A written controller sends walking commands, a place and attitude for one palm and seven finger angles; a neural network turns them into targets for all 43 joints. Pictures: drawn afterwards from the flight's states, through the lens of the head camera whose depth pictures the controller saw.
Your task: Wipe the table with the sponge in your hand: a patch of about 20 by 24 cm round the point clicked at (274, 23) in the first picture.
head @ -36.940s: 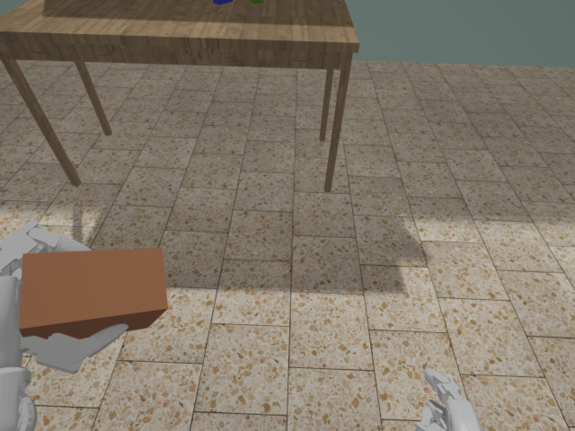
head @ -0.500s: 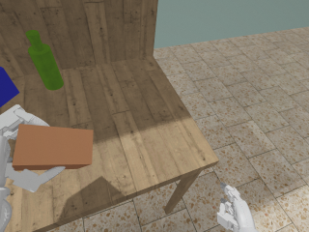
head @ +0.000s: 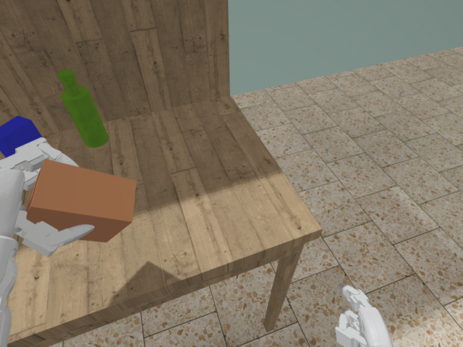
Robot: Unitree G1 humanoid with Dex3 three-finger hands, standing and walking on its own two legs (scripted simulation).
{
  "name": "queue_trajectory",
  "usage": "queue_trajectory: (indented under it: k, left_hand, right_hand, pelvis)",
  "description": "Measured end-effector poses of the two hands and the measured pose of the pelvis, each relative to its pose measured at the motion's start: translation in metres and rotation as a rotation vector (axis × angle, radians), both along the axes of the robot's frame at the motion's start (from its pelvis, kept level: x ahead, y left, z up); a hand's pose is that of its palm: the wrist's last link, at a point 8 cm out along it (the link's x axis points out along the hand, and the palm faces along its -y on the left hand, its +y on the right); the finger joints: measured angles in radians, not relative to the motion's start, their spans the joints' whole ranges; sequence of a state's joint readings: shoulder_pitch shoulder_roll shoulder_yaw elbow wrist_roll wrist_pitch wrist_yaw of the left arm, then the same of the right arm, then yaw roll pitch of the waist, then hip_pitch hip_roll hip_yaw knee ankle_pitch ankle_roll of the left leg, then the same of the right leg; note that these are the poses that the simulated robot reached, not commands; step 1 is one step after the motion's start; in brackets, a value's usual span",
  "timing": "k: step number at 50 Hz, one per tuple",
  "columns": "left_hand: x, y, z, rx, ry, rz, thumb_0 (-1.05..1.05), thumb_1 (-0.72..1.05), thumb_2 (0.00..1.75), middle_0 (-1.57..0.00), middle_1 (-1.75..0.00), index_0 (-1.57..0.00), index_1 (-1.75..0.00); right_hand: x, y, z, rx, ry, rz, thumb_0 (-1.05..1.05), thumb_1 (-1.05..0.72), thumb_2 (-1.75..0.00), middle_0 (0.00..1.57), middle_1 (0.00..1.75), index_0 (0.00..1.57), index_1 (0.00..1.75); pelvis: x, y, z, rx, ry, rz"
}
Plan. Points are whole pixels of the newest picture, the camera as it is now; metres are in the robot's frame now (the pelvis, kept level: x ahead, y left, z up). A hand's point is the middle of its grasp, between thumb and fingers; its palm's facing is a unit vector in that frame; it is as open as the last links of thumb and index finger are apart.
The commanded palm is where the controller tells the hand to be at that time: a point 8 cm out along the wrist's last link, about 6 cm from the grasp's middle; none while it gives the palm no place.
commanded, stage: turn the palm down, sponge in hand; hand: left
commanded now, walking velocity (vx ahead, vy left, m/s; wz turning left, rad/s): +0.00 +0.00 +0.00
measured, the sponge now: (93, 208) +0.26 +0.23 +0.15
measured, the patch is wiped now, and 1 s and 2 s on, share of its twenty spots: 0.00 0.00 0.00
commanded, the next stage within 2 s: move the sponge above the wiping area in 1.96 s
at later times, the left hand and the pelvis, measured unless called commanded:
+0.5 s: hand (94, 209) +0.24 +0.21 +0.18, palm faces +0.23 -0.52 -0.82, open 10.2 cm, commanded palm +0.19 +0.26 +0.21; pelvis +0.00 -0.06 -0.01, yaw +1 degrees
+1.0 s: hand (54, 198) +0.24 +0.26 +0.19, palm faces +0.34 -0.27 -0.90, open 10.2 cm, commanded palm +0.20 +0.27 +0.23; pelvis +0.01 -0.03 -0.01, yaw +1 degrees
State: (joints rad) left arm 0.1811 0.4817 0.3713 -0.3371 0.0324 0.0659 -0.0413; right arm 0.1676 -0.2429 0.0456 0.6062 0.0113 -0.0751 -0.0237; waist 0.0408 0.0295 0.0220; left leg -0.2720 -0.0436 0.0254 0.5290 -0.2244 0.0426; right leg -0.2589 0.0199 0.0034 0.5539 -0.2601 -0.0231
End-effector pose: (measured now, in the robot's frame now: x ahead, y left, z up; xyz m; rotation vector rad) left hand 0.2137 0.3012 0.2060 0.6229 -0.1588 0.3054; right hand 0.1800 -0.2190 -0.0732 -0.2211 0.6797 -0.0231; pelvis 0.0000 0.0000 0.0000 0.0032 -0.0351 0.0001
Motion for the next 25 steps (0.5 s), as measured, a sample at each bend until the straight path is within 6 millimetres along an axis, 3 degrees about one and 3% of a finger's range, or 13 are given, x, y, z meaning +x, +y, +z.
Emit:
queue_trajectory:
  k: [5, 11, 15, 20, 25]
  left_hand:
    - [-0.024, -0.020, -0.008, 0.078, 0.080, -0.019, -0.01, -0.52, 1.04, -0.71, -1.33, -0.74, -1.33]
    - [-0.043, -0.007, 0.007, 0.123, -0.032, 0.143, -0.01, -0.52, 1.04, -0.71, -1.33, -0.74, -1.33]
    - [-0.035, -0.008, 0.003, 0.169, 0.069, 0.206, -0.01, -0.52, 1.04, -0.71, -1.33, -0.74, -1.33]
    - [-0.012, -0.038, -0.009, 0.263, 0.223, 0.100, -0.01, -0.52, 1.04, -0.71, -1.33, -0.74, -1.33]
    - [-0.003, -0.065, 0.010, 0.360, 0.129, -0.005, -0.01, -0.52, 1.04, -0.71, -1.32, -0.74, -1.33]
  right_hand:
    - [0.008, -0.010, 0.002, 0.004, -0.044, -0.003, 0.01, -0.90, -0.90, 0.20, 0.30, 0.20, 0.30]
    - [0.014, -0.026, -0.002, -0.031, -0.041, 0.033, 0.01, -0.90, -0.90, 0.20, 0.30, 0.20, 0.30]
    - [0.018, -0.036, -0.009, -0.030, -0.039, 0.026, 0.01, -0.90, -0.90, 0.20, 0.30, 0.20, 0.30]
    - [0.022, -0.046, -0.015, -0.006, -0.053, -0.023, 0.01, -0.90, -0.90, 0.20, 0.30, 0.20, 0.30]
    - [0.022, -0.054, -0.018, 0.011, -0.042, -0.060, 0.01, -0.90, -0.90, 0.20, 0.30, 0.20, 0.30]
  pelvis:
    - [-0.005, -0.014, -0.003, 0.010, -0.007, 0.009]
    - [-0.012, -0.036, -0.008, 0.007, -0.013, 0.045]
    - [-0.014, -0.045, -0.011, 0.005, -0.015, 0.056]
    - [-0.010, -0.051, -0.012, 0.010, -0.009, 0.042]
    - [0.002, -0.056, -0.014, 0.016, 0.011, 0.019]
